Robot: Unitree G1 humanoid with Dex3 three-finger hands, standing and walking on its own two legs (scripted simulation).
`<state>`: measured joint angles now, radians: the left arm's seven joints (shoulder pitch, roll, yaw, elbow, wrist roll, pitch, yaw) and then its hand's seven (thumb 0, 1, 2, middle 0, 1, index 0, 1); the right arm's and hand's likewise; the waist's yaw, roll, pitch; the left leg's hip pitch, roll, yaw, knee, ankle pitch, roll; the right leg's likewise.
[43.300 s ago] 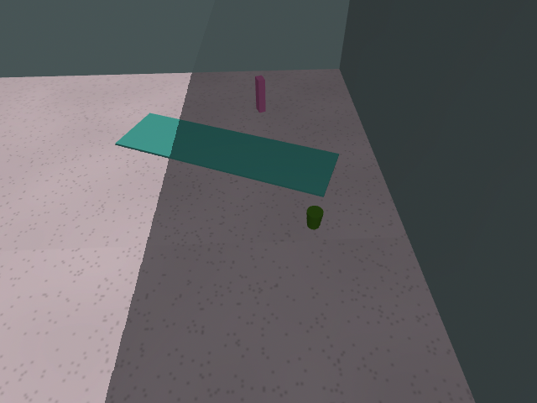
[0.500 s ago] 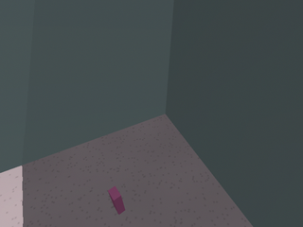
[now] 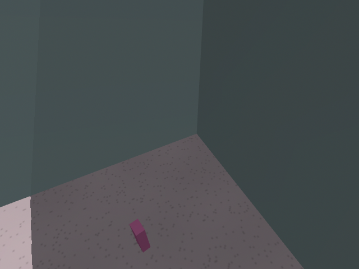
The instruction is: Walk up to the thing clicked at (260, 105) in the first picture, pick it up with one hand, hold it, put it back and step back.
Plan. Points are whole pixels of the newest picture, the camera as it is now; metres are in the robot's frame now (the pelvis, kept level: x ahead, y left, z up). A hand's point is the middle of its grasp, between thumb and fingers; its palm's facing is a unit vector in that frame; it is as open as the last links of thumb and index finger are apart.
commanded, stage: stand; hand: left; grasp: from the side
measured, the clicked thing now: (140, 236) +0.46 +0.24 -0.68
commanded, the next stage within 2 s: step back in 1.16 s
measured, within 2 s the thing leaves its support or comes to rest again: neither
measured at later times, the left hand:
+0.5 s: hand out of the picture +0.10 +0.24 -0.16, palm faces -0.05 -0.94 -0.34, open 7.4 cm
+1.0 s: hand out of the picture +0.11 +0.23 -0.16, palm faces -0.04 -0.94 -0.34, open 7.4 cm
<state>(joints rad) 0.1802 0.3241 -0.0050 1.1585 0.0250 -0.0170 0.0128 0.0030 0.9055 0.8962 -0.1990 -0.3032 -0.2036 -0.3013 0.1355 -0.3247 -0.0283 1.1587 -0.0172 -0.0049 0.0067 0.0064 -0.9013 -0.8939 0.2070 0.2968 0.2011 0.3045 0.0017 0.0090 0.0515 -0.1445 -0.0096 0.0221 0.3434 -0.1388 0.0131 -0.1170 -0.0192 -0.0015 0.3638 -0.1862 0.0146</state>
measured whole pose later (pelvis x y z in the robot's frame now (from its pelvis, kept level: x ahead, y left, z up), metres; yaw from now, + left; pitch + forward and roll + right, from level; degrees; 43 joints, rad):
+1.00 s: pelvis +0.03 -0.01 +0.00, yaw -1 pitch -2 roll +0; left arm 0.10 0.33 0.00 1.15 0.01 -0.02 0.01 0.00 0.91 0.90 -0.20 -0.30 -0.20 -0.30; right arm 0.09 -0.34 -0.01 1.16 -0.01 -0.01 0.00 0.01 -0.90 -0.89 0.21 0.30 0.20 0.30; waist -0.01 0.00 0.04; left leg -0.10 0.01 0.03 0.30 -0.17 -0.01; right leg -0.07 0.00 0.01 0.30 -0.20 0.00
